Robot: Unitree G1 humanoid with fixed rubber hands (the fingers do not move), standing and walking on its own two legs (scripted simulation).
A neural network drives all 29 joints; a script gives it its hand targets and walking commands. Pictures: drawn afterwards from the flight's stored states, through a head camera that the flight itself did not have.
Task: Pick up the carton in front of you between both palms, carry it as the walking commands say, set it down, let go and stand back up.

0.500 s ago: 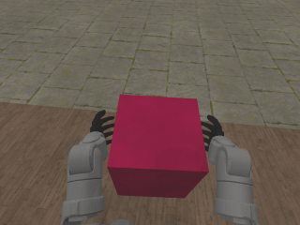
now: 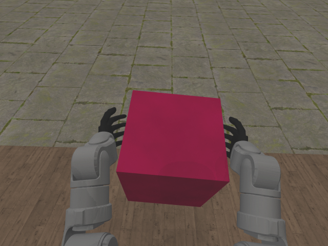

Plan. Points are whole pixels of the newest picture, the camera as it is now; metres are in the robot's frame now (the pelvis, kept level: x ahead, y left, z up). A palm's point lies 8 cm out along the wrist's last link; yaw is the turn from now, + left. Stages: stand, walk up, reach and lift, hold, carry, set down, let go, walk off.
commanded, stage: carry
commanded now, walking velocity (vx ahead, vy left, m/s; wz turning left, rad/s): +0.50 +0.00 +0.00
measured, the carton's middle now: (169, 154) +0.34 +0.00 +0.04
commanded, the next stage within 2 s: none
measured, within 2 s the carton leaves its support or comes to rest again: neither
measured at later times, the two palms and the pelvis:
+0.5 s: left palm (128, 83) +0.58 +0.13 +0.09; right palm (220, 87) +0.58 -0.17 +0.08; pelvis +0.26 -0.01 -0.04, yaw +2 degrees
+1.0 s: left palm (125, 52) +0.82 +0.18 +0.07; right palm (197, 55) +0.84 -0.12 +0.05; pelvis +0.51 +0.01 -0.06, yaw +1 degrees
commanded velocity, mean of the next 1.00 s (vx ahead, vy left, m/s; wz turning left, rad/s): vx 0.50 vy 0.00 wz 0.00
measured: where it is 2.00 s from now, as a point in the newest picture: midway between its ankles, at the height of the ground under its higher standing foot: (166, 145)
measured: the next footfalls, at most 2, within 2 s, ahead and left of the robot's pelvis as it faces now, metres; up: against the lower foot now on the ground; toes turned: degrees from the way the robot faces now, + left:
right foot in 0.48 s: +0.40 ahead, -0.07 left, -0.04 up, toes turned +0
left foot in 1.00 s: +0.66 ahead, +0.10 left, -0.08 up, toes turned +4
